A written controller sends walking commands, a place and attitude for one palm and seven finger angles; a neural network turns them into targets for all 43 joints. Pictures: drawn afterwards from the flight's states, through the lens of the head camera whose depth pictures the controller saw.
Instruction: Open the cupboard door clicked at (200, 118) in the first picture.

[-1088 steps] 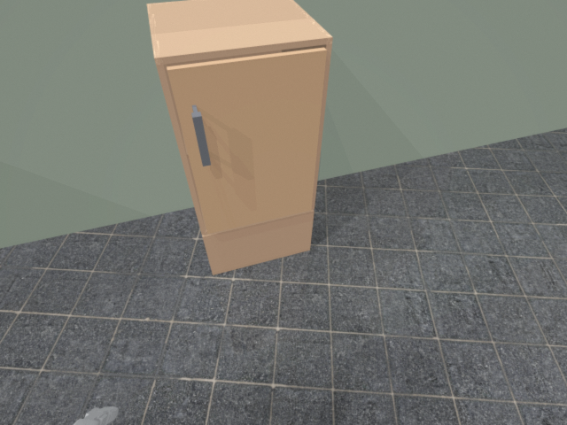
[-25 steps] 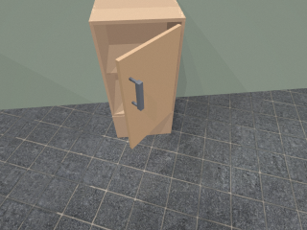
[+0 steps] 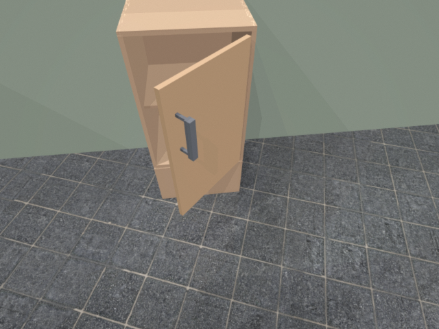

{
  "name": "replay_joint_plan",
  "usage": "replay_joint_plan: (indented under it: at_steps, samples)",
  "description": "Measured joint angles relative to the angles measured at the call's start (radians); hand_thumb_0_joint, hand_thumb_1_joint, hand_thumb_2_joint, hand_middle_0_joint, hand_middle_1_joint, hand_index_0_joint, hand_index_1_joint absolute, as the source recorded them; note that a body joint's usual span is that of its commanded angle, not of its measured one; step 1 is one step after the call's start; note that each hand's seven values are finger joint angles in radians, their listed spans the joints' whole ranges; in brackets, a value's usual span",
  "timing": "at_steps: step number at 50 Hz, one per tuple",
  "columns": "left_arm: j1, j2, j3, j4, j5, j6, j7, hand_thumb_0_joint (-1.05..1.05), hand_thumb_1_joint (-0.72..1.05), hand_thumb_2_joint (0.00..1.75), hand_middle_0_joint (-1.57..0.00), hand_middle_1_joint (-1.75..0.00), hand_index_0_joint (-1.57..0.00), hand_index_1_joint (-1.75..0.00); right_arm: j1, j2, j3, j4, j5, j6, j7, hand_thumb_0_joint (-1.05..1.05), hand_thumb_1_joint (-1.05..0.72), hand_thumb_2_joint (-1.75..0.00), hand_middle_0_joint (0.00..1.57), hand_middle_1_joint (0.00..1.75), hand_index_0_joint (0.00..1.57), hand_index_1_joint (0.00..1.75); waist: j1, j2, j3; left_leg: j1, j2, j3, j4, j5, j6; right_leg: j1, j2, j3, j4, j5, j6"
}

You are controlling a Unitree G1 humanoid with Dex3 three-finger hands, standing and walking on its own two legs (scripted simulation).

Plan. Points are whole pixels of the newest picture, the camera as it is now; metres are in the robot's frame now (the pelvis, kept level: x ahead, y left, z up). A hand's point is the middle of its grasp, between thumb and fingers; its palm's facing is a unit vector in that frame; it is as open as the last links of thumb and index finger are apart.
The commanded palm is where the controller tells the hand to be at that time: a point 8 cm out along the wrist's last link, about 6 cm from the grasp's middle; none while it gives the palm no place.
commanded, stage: walk to a spot facing it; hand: left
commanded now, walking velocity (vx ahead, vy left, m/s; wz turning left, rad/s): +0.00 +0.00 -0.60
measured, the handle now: (186, 137) +0.62 +0.14 -0.06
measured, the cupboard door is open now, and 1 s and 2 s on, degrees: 44 44 44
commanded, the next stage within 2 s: none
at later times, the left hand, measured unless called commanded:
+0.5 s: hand out of the picture +0.10 +0.16 -0.17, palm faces -0.16 -0.93 -0.33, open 7.4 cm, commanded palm none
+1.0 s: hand out of the picture +0.10 +0.14 -0.17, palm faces -0.40 -0.88 -0.25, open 7.4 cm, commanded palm none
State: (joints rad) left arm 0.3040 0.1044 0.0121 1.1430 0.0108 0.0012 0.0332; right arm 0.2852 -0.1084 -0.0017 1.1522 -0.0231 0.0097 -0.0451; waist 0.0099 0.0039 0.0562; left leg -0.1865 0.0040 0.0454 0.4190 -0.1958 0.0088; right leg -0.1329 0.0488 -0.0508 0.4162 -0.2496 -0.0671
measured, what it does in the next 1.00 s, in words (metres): lifts its left foot, turning right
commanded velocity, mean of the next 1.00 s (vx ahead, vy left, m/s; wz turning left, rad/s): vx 0.00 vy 0.00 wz -0.60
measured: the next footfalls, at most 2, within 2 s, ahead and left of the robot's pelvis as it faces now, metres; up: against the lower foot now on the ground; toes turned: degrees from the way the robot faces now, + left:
left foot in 1.08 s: +0.11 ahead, +0.08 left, +0.00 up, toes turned -37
right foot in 1.40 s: -0.04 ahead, -0.17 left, +0.00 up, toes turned -52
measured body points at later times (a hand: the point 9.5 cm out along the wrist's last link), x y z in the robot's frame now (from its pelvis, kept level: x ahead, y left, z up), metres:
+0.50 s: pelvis -0.02 -0.04 -0.02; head +0.01 -0.09 +0.43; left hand +0.10 +0.21 -0.14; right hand -0.01 -0.29 -0.19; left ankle +0.00 +0.11 -0.70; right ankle -0.02 -0.10 -0.74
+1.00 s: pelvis -0.01 -0.03 +0.00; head +0.04 -0.06 +0.45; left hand +0.13 +0.18 -0.15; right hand -0.01 -0.32 -0.14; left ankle +0.07 +0.10 -0.70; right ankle -0.02 -0.10 -0.74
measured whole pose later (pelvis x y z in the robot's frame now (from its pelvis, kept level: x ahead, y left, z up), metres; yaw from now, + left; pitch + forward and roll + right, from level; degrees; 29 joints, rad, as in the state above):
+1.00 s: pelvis -0.01 -0.03 +0.00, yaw -31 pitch +2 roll +2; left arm 0.28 0.20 0.08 0.93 0.03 0.04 0.00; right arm 0.08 -0.21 -0.06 0.88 -0.01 0.05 -0.03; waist 0.07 -0.03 0.09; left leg -0.39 -0.02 -0.06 0.77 -0.40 -0.04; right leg -0.28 0.15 0.24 0.46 -0.18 -0.08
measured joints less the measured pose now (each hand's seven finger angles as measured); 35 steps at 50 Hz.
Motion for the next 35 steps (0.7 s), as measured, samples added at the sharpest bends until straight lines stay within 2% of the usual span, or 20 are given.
replay_joint_plan:
  at_steps: [6, 13, 17, 19, 21, 22, 24, 27, 30, 35]
  samples:
    - [-0.005, 0.014, 0.034, -0.025, 0.008, 0.033, -0.015, 0.01, 0.91, 0.9, -0.2, -0.3, -0.2, -0.3, -0.025, -0.015, -0.028, -0.04, -0.001, 0.02, -0.006, 0.0, -0.91, -0.89, 0.19, 0.3, 0.2, 0.3, 0.0, 0.0, 0.016, -0.041, 0.029, 0.043, 0.079, -0.046, -0.006, -0.056, 0.023, 0.042, 0.075, -0.025, -0.008]
    - [-0.044, 0.058, 0.064, -0.081, 0.014, 0.051, -0.03, 0.01, 0.91, 0.9, -0.2, -0.3, -0.2, -0.3, -0.049, -0.046, -0.053, -0.1, -0.004, 0.02, -0.008, 0.0, -0.91, -0.89, 0.2, 0.3, 0.2, 0.3, 0.004, -0.013, 0.026, -0.078, 0.05, 0.108, 0.13, -0.076, -0.007, -0.142, 0.039, 0.096, 0.179, -0.053, -0.004]
    - [-0.086, 0.077, 0.077, -0.118, 0.018, 0.061, -0.041, 0.01, 0.91, 0.9, -0.2, -0.3, -0.2, -0.3, -0.07, -0.076, -0.058, -0.133, -0.014, 0.011, -0.006, 0.0, -0.91, -0.89, 0.2, 0.3, 0.2, 0.3, 0.011, 0.001, 0.048, -0.067, 0.067, 0.158, 0.136, -0.082, -0.011, -0.227, -0.003, 0.049, 0.4, -0.21, 0.027]
    - [-0.1, 0.082, 0.079, -0.138, 0.019, 0.058, -0.046, 0.01, 0.91, 0.9, -0.2, -0.3, -0.2, -0.3, -0.08, -0.092, -0.06, -0.145, -0.018, 0.011, -0.003, 0.0, -0.91, -0.89, 0.2, 0.3, 0.2, 0.3, 0.013, 0.024, 0.054, -0.061, 0.089, 0.175, 0.145, -0.088, -0.024, -0.226, -0.027, 0.028, 0.396, -0.218, 0.035]
    - [-0.102, 0.094, 0.079, -0.164, 0.019, 0.046, -0.049, 0.01, 0.91, 0.9, -0.2, -0.3, -0.2, -0.3, -0.086, -0.103, -0.06, -0.157, -0.015, 0.017, 0.001, 0.0, -0.91, -0.89, 0.2, 0.3, 0.2, 0.3, 0.017, 0.038, 0.049, -0.073, 0.117, 0.19, 0.192, -0.113, -0.044, -0.185, -0.047, 0.021, 0.275, -0.107, 0.04]
    - [-0.103, 0.1, 0.081, -0.172, 0.023, 0.037, -0.046, 0.01, 0.91, 0.9, -0.2, -0.3, -0.2, -0.3, -0.094, -0.105, -0.062, -0.161, -0.01, 0.023, 0.004, 0.0, -0.91, -0.89, 0.2, 0.3, 0.2, 0.3, 0.02, 0.042, 0.047, -0.095, 0.128, 0.181, 0.247, -0.157, -0.049, -0.186, -0.037, 0.023, 0.262, -0.076, 0.029]
    - [-0.112, 0.107, 0.078, -0.179, 0.021, 0.028, -0.036, 0.01, 0.91, 0.9, -0.2, -0.3, -0.2, -0.3, -0.114, -0.108, -0.066, -0.17, -0.004, 0.04, 0.01, 0.0, -0.91, -0.89, 0.2, 0.3, 0.2, 0.3, 0.016, 0.043, 0.055, -0.161, 0.105, 0.099, 0.428, -0.286, -0.051, -0.188, -0.019, 0.026, 0.274, -0.088, -0.006]
    - [-0.109, 0.107, 0.076, -0.191, 0.017, 0.026, -0.025, 0.01, 0.91, 0.9, -0.2, -0.3, -0.2, -0.3, -0.148, -0.11, -0.069, -0.183, 0.0, 0.052, 0.018, 0.0, -0.91, -0.89, 0.2, 0.3, 0.2, 0.3, 0.022, 0.022, 0.059, -0.246, 0.061, 0.025, 0.64, -0.285, -0.057, -0.164, -0.003, 0.052, 0.212, -0.065, -0.032]
    - [-0.094, 0.099, 0.071, -0.196, 0.013, 0.022, -0.019, 0.01, 0.91, 0.9, -0.2, -0.3, -0.2, -0.3, -0.184, -0.112, -0.071, -0.208, 0.003, 0.05, 0.02, 0.0, -0.91, -0.89, 0.19, 0.3, 0.2, 0.3, 0.029, 0.005, 0.06, -0.29, 0.041, -0.019, 0.701, -0.224, -0.067, -0.142, 0.016, 0.093, 0.135, -0.01, -0.037]
    - [-0.06, 0.074, 0.059, -0.196, 0.011, 0.026, -0.021, 0.01, 0.9, 0.9, -0.2, -0.3, -0.2, -0.3, -0.221, -0.121, -0.072, -0.24, 0.005, 0.052, 0.016, 0.0, -0.91, -0.89, 0.19, 0.3, 0.2, 0.3, 0.033, 0.005, 0.046, -0.315, 0.032, -0.078, 0.684, -0.164, -0.078, -0.119, 0.049, 0.149, 0.06, 0.041, -0.041]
